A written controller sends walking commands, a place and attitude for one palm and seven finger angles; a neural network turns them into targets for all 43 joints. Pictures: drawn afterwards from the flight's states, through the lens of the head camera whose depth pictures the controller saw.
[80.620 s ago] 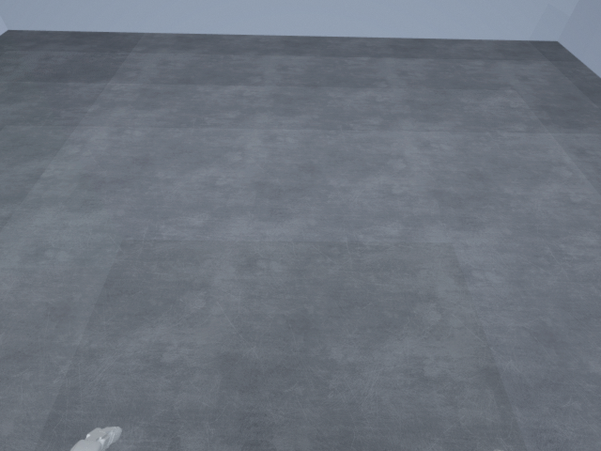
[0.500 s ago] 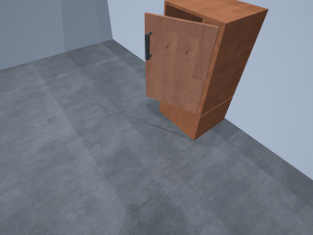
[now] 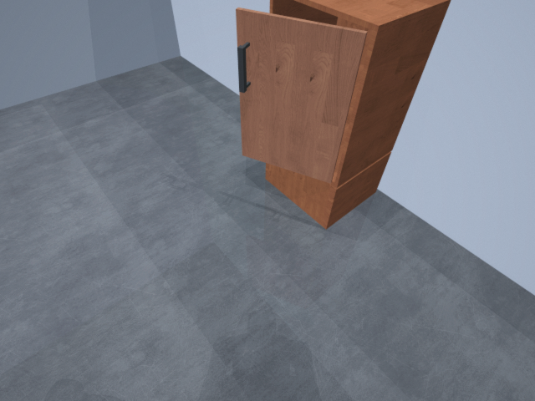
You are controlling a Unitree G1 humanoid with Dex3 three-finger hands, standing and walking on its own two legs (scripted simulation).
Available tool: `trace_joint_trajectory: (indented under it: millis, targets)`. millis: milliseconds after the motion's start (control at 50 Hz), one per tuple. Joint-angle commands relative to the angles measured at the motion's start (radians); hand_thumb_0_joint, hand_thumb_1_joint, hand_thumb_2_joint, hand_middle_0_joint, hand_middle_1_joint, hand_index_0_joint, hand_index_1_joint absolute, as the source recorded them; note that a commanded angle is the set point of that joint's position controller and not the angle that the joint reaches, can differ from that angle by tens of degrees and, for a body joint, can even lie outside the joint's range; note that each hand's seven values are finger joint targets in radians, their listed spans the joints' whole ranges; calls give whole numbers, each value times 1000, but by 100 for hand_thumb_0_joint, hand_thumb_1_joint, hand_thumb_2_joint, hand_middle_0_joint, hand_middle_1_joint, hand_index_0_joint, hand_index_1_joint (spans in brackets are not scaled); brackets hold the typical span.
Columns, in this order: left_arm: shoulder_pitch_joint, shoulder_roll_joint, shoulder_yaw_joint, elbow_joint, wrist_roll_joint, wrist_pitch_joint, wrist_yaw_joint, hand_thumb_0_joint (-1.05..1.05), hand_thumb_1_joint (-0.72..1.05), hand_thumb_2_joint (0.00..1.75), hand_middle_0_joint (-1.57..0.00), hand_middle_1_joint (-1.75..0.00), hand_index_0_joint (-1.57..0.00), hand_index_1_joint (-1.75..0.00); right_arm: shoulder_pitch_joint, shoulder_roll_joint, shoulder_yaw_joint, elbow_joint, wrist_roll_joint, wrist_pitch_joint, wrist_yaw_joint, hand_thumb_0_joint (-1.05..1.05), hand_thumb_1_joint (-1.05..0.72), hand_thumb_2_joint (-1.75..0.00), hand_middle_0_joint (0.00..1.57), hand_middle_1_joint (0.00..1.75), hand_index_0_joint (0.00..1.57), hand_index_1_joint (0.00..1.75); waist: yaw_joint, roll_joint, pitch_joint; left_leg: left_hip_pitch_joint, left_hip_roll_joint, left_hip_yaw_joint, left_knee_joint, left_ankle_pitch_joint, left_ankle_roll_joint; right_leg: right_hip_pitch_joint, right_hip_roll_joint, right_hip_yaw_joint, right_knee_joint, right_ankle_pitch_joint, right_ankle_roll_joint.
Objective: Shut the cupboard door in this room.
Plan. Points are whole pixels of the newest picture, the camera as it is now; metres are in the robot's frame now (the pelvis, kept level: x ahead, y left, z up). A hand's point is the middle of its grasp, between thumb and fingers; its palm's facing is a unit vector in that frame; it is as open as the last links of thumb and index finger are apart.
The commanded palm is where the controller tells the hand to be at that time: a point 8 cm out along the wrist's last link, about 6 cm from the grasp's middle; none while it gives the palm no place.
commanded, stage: look to check the result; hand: left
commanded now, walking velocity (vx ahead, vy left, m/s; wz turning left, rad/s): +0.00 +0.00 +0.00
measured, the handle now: (245, 67) +1.13 +0.14 -0.04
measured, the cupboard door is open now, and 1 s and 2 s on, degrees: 25 25 25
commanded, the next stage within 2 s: walk to a spot facing it in 0.30 s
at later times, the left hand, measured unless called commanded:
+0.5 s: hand out of the picture -0.01 +0.15 -0.18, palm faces +0.04 -0.98 -0.18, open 7.4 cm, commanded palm none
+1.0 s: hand out of the picture -0.02 +0.21 -0.20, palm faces +0.35 -0.92 -0.20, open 7.4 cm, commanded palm none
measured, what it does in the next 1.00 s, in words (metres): lifts its left foot, turning left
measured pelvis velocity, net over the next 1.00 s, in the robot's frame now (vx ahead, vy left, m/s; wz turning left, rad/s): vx -0.02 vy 0.00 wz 0.33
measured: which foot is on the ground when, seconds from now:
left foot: down 0.00-1.00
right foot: down 0.00-0.98, up 1.00-1.00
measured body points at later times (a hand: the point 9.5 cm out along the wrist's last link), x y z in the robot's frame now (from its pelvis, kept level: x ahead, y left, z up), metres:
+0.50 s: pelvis +0.00 -0.01 +0.00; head +0.01 -0.01 +0.45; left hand -0.01 +0.21 -0.16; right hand -0.02 -0.23 -0.16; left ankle -0.03 +0.06 -0.74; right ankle +0.01 -0.14 -0.74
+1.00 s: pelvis -0.02 +0.00 -0.03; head +0.00 +0.03 +0.42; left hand -0.04 +0.25 -0.18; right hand +0.13 -0.24 -0.15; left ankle -0.04 +0.10 -0.75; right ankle +0.01 -0.13 -0.74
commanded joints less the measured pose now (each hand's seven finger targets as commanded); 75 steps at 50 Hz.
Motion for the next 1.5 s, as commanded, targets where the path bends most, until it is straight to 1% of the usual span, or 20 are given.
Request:
trace_joint_trajectory:
  millis: [0,440,640,700,760,840,920,940,960,980,1020,1120,1220,1280,1300,1320,1340,1360,1420,1480]
  targets:
    - [73,73,9,-15,1,-8,7,0,90,90,-20,-30,-20,-30,85,-95,-14,-18,-4,-5,-9,0,-90,-90,20,30,20,30,-2,17,94,-78,179,-171,-116,132,-43,-36,-50,54,-35,75,-41]
    - [36,95,17,-39,0,-14,6,0,90,90,-20,-30,-20,-30,37,-104,-18,-35,-3,-1,0,0,-90,-90,20,30,20,30,-2,3,75,-73,165,-160,-67,206,-41,-15,-67,47,-33,117,-40]
    - [-11,151,74,-151,10,4,8,0,90,90,-20,-30,-20,-30,-51,-178,-65,-135,-10,32,11,0,-90,-90,20,30,20,30,13,47,41,-234,199,-316,17,208,6,-31,-73,-28,99,31,-27]
    - [-9,197,89,-183,13,-2,10,0,90,90,-20,-30,-20,-30,-62,-160,-75,-175,-7,37,20,0,-90,-90,20,30,20,30,19,-95,-27,-309,101,-226,174,135,-38,52,-200,58,23,92,-95]
    - [-1,232,101,-216,18,-6,15,0,90,90,-20,-30,-20,-30,-127,-157,-88,-223,-14,52,30,0,-90,-90,20,30,20,30,44,-227,-69,-402,60,-112,646,-321,-89,71,-425,178,-82,245,-266]
    - [-98,258,111,-269,28,-11,6,0,90,90,-20,-30,-20,-30,-171,-127,-80,-263,-12,54,55,0,-90,-90,20,30,20,30,10,-136,-39,-390,140,-104,577,-311,-101,21,-395,15,-71,32,-181]
    - [-100,296,117,-278,18,-7,-24,0,90,90,-20,-30,-20,-30,-83,-164,-82,-254,-20,41,68,0,-90,-90,20,30,20,30,-35,-20,-23,-67,80,11,202,-140,-95,-188,-325,-123,70,-296,-80]
    - [-118,262,112,-296,12,-1,-34,0,90,90,-20,-30,-20,-30,-2,-231,-97,-238,-26,38,65,0,-90,-90,20,30,20,30,-82,185,-17,13,158,-189,52,-241,-48,-325,-236,-195,276,-396,-21]
    - [-181,199,94,-350,12,2,-47,0,90,90,-20,-30,-20,-30,75,-341,-125,-233,-39,33,58,0,-90,-90,20,30,20,30,-128,471,34,57,392,-613,-114,-354,59,-567,-72,-236,581,-466,50]
    - [-327,208,83,-403,24,1,-47,0,90,90,-20,-30,-20,-30,141,-372,-132,-212,-42,28,46,0,-90,-90,20,30,20,30,-175,330,92,1,471,-718,-190,-345,141,-651,-81,-80,707,-415,26]
    - [-313,202,94,-398,25,-17,-55,0,90,90,-20,-30,-20,-30,42,-353,-117,-253,-38,11,38,0,-90,-90,20,30,20,30,-96,158,78,-95,398,-625,-172,-358,113,-591,-104,-6,764,-253,14]
    - [-214,202,88,-356,18,-17,-69,0,90,90,-20,-30,-20,-30,-50,-308,-98,-283,-27,-19,24,0,-90,-90,20,30,20,30,-33,121,22,-68,281,-439,-132,-97,94,-488,-77,-7,603,-97,47]
    - [-207,187,82,-375,13,-22,-75,0,90,90,-20,-30,-20,-30,-71,-314,-108,-273,-31,-10,33,0,-90,-90,20,30,20,30,-21,139,18,-156,247,-400,-116,-178,88,-276,-22,-62,309,-85,47]
    - [-60,207,96,-330,17,-34,-71,0,90,90,-20,-30,-20,-30,-110,-291,-106,-270,-25,-2,38,0,-90,-90,20,30,20,30,48,86,1,-329,199,-368,6,-249,54,28,21,-81,152,-23,37]
    - [42,242,109,-302,21,-45,-65,0,90,90,-20,-30,-20,-30,-121,-260,-100,-274,-19,-3,41,0,-90,-90,20,30,20,30,95,-18,-15,-454,122,-308,155,-283,21,194,-28,-19,54,-98,26]
    - [153,346,127,-280,36,-59,-49,0,90,90,-20,-30,-20,-30,-94,-178,-84,-289,-5,-10,46,0,-90,-90,20,30,20,30,140,-330,-90,-608,-8,-157,516,-334,-32,341,-291,315,-127,-398,-47]
    - [154,366,125,-285,23,-50,-39,0,90,90,-20,-30,-20,-30,-108,-179,-86,-317,-13,-9,49,0,-90,-90,20,30,20,30,123,-405,-55,-666,-2,-173,778,-368,-39,233,-444,596,-295,-616,-114]
    - [76,332,118,-302,17,-45,-32,0,90,90,-20,-30,-20,-30,-122,-208,-95,-313,-23,-2,54,0,-90,-90,20,30,20,30,73,-235,42,-683,53,-205,867,-284,-42,126,-453,558,-320,-661,-136]
    - [-55,214,91,-316,19,-68,-26,0,90,90,-20,-30,-20,-30,-112,-187,-90,-259,-30,6,67,0,-90,-90,20,30,20,30,-3,-191,26,-590,143,-194,907,-54,-70,-4,-335,232,-257,-347,-108]
    - [7,178,82,-278,18,-86,-27,0,90,90,-20,-30,-20,-30,-139,-137,-81,-250,-24,19,81,0,-90,-90,20,30,20,30,0,-143,9,-574,135,-134,827,22,-90,45,-266,7,-221,-19,-94]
